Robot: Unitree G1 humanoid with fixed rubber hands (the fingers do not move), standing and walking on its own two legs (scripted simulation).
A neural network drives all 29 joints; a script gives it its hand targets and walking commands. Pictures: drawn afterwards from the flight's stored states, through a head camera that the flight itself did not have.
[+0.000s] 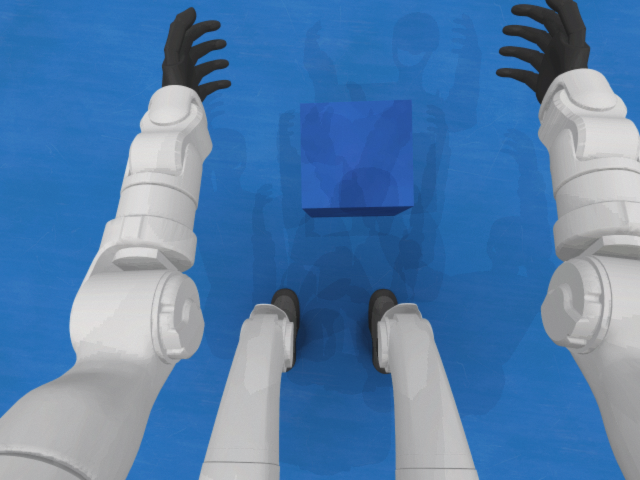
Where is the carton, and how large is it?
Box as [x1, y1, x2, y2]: [300, 100, 413, 217]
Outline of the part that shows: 411,100 300,103 302,208 311,217 394,215 413,205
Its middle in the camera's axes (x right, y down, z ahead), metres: +0.07 -0.16 +0.85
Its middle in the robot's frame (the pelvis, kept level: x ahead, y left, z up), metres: +0.52 -0.04 -0.52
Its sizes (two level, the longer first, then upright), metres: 0.210 0.200 0.250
